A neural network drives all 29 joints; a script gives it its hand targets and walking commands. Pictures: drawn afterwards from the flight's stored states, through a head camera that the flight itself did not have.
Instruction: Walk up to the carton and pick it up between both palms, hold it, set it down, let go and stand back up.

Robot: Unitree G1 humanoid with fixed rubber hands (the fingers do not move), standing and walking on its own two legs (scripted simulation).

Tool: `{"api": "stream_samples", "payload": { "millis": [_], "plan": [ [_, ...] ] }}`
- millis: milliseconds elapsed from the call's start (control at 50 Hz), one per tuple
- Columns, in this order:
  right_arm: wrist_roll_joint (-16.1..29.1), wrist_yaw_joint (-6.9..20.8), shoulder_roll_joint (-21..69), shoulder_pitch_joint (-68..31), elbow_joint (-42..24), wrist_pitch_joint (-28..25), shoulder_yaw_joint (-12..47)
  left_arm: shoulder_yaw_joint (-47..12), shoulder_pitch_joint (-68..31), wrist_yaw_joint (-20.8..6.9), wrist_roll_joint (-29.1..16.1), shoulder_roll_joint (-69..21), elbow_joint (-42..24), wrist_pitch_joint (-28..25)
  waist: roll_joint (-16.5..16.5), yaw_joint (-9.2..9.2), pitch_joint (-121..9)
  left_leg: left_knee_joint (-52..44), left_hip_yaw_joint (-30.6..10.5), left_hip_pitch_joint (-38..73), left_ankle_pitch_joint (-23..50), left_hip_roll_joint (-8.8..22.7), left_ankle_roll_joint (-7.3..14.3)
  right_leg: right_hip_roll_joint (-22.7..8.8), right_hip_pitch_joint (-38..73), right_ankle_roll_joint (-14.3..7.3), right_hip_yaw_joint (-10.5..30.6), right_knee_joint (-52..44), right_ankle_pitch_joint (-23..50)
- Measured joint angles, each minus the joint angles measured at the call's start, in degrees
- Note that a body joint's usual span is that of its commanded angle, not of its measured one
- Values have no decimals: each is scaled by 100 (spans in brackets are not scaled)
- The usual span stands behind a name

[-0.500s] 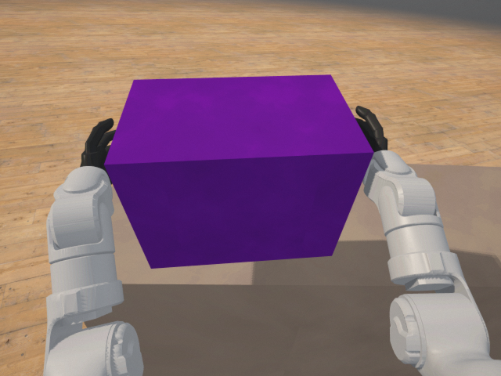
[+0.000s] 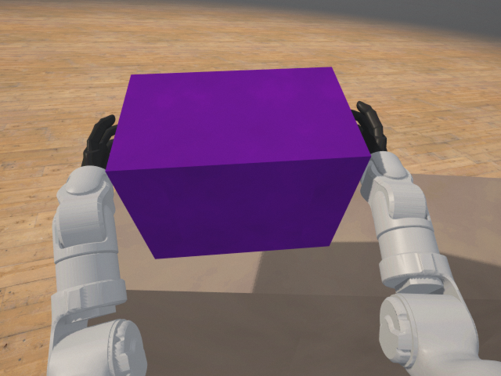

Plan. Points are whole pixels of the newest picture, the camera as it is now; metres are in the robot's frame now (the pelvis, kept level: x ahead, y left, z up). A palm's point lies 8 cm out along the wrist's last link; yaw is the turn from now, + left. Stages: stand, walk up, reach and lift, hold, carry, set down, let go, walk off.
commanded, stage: set down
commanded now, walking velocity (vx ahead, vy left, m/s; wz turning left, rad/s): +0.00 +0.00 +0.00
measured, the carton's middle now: (238, 167) +0.40 +0.01 +0.19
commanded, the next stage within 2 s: none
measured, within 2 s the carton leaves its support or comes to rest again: neither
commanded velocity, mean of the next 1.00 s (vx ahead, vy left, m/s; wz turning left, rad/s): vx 0.00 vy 0.00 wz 0.00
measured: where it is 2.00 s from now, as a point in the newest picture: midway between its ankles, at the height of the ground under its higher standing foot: outside the picture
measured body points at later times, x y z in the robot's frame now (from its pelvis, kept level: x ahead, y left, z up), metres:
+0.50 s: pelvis +0.02 +0.00 +0.00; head -0.02 +0.03 +0.45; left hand +0.40 +0.21 +0.17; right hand +0.39 -0.20 +0.19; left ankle +0.03 +0.11 -0.75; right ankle +0.00 -0.11 -0.75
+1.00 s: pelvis +0.02 +0.01 +0.00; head -0.01 +0.04 +0.45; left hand +0.42 +0.21 +0.14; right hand +0.40 -0.20 +0.16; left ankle +0.03 +0.11 -0.75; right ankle +0.00 -0.11 -0.75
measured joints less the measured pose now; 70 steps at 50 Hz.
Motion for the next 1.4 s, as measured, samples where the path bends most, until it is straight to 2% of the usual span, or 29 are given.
{"api": "stream_samples", "payload": {
  "millis": [120,280,460,600,720,880,980,1100,1400],
  "plan": [
    [-171,-23,209,306,69,-616,-52,46,96,-143,117,25,145,-408,-49,27,297,-33,-27,178,-39,-17,-14,-22,171,-6,-55,19,-86],
    [-38,-199,279,965,-180,-1162,160,-294,522,5,-242,161,135,-820,-38,14,468,122,-78,117,-183,-10,-34,-18,209,1,-143,11,-165],
    [56,-229,135,1085,-328,-1273,237,-457,505,162,-487,181,350,-1098,0,3,386,155,-12,6,-236,-6,-17,-28,84,21,-112,34,-192],
    [-35,-225,113,718,99,-1197,173,-220,141,42,-221,146,754,-1061,-26,72,510,52,90,133,-189,-7,11,-41,136,38,-35,26,-163],
    [-292,-145,281,743,256,-1430,-98,-283,89,88,-312,214,1036,-1271,-21,99,472,54,67,-23,-143,-20,15,-59,12,48,-87,-6,-116],
    [-715,-34,437,690,640,-1637,-547,-263,-208,98,-289,243,1827,-1579,-61,147,511,-2,101,-67,-99,-44,37,-96,-68,68,-99,9,-106],
    [-762,-28,436,694,733,-1864,-631,-392,-271,190,-448,305,2088,-1864,-43,167,430,30,145,-160,-125,-29,39,-90,-148,75,-84,-9,-91],
    [-874,-7,425,490,1056,-1899,-780,-295,-513,174,-334,325,2524,-1975,-42,157,479,-8,187,-76,-143,-31,52,-102,-82,84,-73,-29,-109],
    [-1096,-2,569,579,1086,-2067,-983,-335,-554,162,-415,405,2963,-2350,-21,195,477,38,257,-244,-220,6,31,-89,-245,78,-86,-21,-152]
  ]
}}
